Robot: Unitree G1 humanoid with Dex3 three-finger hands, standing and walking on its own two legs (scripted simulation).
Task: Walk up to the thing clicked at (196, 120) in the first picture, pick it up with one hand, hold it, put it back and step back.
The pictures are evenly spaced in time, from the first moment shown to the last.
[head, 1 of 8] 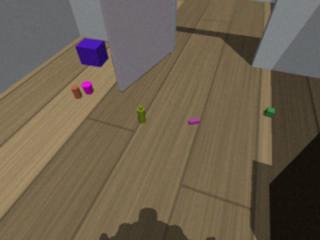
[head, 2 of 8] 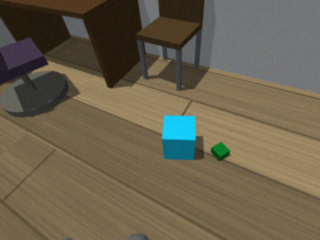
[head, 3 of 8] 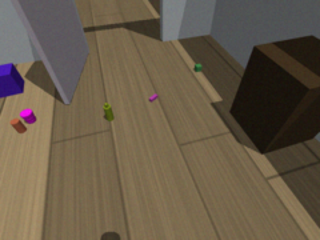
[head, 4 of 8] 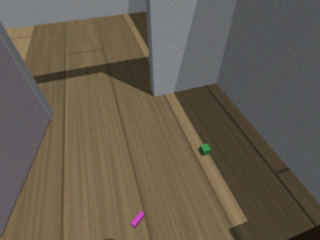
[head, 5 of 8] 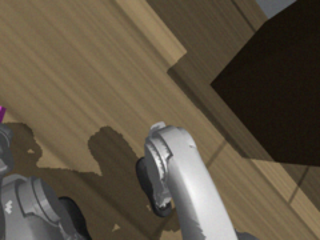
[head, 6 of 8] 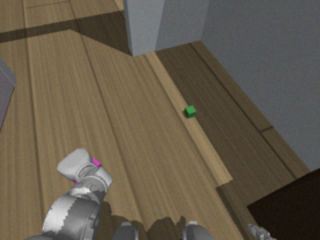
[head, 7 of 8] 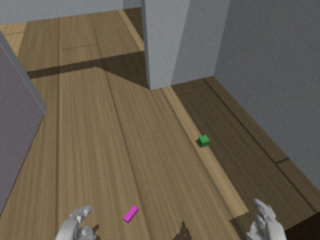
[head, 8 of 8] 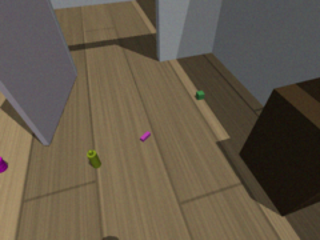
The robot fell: no
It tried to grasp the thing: yes
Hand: left
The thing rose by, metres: 0.67
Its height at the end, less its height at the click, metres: +0.00
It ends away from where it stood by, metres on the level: 0.03
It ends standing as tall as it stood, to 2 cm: yes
